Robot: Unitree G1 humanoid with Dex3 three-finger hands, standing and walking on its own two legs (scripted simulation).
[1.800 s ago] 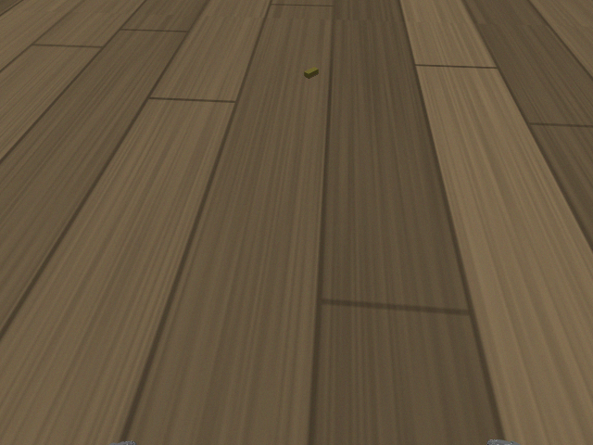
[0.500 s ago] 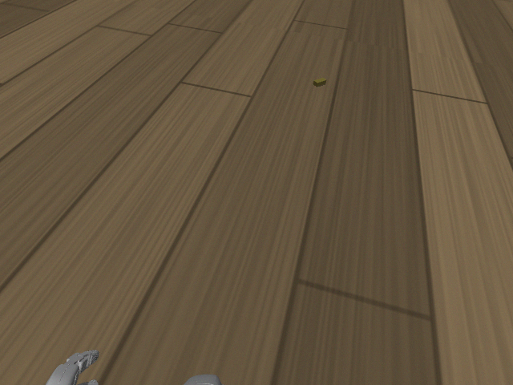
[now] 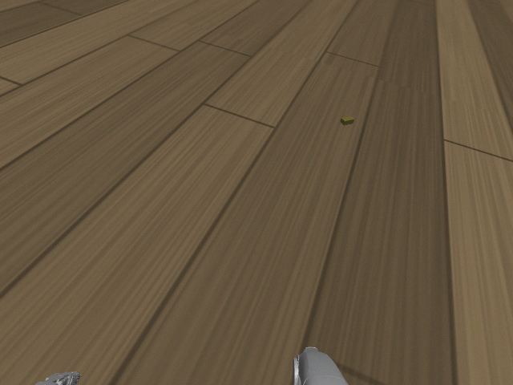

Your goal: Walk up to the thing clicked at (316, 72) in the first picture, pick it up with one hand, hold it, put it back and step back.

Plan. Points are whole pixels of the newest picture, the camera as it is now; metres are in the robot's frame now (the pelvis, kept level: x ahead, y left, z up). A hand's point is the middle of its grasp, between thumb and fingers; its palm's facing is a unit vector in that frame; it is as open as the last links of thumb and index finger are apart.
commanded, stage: walk up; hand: left
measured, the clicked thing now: (347, 120) +1.97 -0.77 -0.76
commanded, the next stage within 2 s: none
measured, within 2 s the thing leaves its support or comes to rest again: neither
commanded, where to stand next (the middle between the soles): +1.69 -1.12 m, yaw +19 degrees
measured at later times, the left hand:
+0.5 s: hand (175, 282) +0.34 +0.17 -0.16, palm faces +0.16 -0.93 -0.32, open 7.4 cm
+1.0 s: hand (230, 169) +0.69 +0.07 -0.15, palm faces +0.08 -0.95 -0.31, open 7.4 cm
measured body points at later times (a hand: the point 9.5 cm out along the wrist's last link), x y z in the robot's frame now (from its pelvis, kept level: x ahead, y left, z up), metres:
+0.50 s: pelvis +0.32 -0.12 -0.01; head +0.34 -0.09 +0.44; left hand +0.33 +0.22 -0.13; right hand +0.50 -0.42 -0.09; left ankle +0.48 +0.00 -0.71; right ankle +0.25 -0.22 -0.74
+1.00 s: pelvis +0.60 -0.23 -0.02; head +0.61 -0.20 +0.43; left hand +0.69 +0.12 -0.13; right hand +0.63 -0.59 -0.09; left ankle +0.51 -0.03 -0.74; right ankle +0.76 -0.40 -0.73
